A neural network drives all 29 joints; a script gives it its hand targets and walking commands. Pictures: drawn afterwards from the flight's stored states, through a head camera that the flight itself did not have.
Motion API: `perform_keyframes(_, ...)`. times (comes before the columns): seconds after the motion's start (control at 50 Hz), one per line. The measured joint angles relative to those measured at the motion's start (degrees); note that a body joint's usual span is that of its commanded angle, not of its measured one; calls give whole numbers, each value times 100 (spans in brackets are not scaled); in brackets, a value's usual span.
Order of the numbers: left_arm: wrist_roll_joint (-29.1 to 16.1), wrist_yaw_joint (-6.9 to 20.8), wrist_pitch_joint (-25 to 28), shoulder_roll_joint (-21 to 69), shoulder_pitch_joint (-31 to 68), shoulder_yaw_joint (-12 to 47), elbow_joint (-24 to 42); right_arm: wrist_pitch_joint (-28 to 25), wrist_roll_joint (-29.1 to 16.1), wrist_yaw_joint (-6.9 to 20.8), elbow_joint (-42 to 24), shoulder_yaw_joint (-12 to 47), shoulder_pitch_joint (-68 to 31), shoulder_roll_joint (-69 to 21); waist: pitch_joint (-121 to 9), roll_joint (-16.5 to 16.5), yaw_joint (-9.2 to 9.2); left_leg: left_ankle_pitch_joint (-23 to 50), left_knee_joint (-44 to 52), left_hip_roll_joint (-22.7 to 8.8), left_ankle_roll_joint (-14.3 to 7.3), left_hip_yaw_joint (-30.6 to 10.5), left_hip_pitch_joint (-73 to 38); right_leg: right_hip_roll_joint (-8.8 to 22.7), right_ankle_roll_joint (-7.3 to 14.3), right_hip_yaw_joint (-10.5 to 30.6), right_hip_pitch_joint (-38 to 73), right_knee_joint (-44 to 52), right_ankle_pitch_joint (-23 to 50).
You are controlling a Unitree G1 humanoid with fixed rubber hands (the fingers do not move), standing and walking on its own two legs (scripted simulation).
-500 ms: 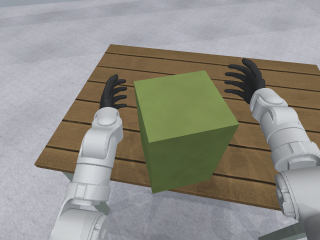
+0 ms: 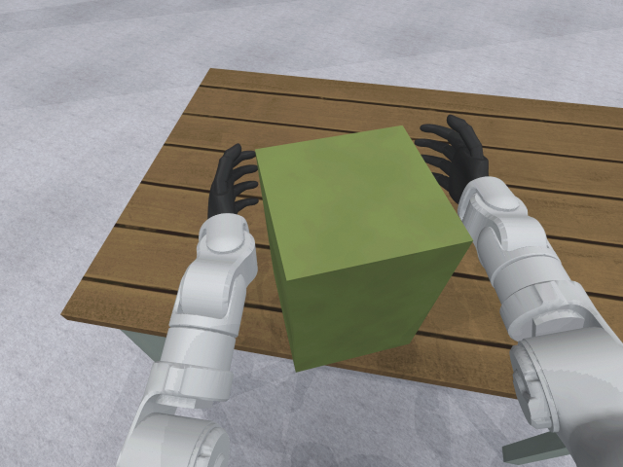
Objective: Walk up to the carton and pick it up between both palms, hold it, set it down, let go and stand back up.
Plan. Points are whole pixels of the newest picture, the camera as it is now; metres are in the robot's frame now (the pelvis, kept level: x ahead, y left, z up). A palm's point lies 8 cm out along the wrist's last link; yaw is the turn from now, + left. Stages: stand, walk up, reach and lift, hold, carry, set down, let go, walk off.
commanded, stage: reach and lift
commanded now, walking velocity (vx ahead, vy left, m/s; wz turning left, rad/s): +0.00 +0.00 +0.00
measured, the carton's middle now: (343, 261) +0.37 +0.03 +0.06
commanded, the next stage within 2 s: none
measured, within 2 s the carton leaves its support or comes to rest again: leaves its support in 1.98 s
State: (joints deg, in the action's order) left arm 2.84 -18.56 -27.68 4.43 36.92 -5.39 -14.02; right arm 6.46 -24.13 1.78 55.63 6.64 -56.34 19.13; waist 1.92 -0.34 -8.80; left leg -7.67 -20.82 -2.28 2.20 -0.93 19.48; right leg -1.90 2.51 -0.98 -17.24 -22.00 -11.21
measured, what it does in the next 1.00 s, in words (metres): stands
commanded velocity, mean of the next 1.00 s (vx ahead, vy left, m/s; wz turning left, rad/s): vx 0.00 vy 0.00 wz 0.00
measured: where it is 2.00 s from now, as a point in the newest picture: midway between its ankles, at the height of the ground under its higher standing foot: outside the picture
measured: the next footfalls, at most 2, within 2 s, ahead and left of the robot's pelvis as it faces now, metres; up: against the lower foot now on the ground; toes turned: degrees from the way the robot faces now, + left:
none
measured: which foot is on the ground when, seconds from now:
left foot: down 0.00-1.00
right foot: down 0.00-1.00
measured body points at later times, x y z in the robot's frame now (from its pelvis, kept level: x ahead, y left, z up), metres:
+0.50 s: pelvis +0.00 +0.00 +0.00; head +0.07 +0.01 +0.44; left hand +0.39 +0.18 +0.12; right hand +0.49 -0.08 +0.12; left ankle +0.02 +0.15 -0.74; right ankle -0.01 -0.09 -0.74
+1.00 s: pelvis +0.00 +0.00 +0.00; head +0.07 +0.01 +0.44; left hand +0.39 +0.18 +0.12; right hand +0.49 -0.08 +0.12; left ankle +0.02 +0.15 -0.74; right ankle -0.01 -0.09 -0.74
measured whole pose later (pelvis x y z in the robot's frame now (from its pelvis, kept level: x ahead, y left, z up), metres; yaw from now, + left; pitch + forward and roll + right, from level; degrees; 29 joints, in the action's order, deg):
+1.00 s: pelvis +0.00 +0.00 +0.00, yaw +0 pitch +8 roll +0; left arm 4.3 -22.2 -24.0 6.1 37.0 -5.4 -15.5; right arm 6.3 -22.1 -4.0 55.6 6.6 -56.4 14.5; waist -0.3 -0.2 -8.8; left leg -7.7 -21.7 -2.8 2.2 -0.9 22.3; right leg -2.4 2.5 -1.0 -19.5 -21.4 -10.5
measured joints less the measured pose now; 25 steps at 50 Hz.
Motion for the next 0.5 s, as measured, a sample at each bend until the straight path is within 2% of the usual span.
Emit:
perform_keyframes(0.26, 37, -244, 52, 118, 0, 0, -1, -7, 207, -442, -1, -2, 0, -388, -76, 0, 0, 1, -51, -8, 0, 0, 107, -8, 0, -1, -83, 2, 32)
perform_keyframes(0.5, 37, -359, 125, 162, 1, 0, -16, -7, 207, -547, -2, -1, -4, -396, -157, 9, 0, -2, -75, -30, 0, 0, 217, -30, 0, -2, -171, 31, 58)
